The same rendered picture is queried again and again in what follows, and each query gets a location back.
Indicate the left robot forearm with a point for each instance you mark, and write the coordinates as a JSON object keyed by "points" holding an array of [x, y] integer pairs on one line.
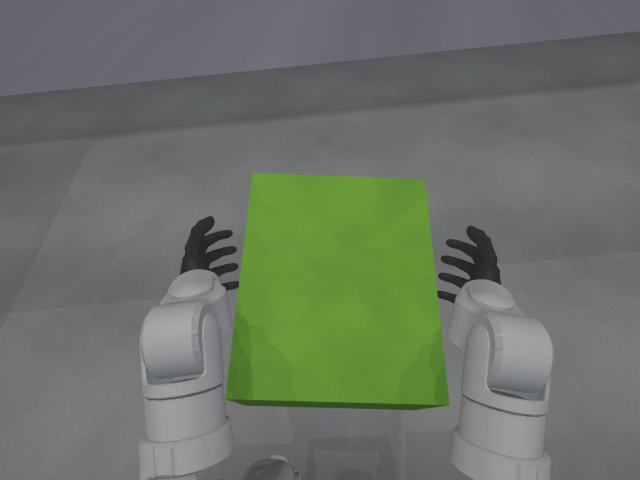
{"points": [[187, 429]]}

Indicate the right robot forearm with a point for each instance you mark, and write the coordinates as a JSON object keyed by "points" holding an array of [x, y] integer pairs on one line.
{"points": [[508, 360]]}

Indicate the left robot hand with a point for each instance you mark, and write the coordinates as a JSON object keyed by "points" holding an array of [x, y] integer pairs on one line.
{"points": [[196, 246]]}

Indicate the left robot thigh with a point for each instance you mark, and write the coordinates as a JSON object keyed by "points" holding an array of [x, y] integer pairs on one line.
{"points": [[270, 469]]}

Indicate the right robot hand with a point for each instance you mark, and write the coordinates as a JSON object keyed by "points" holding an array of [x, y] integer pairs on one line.
{"points": [[483, 255]]}

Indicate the carton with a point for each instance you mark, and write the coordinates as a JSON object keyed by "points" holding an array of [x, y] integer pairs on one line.
{"points": [[337, 302]]}

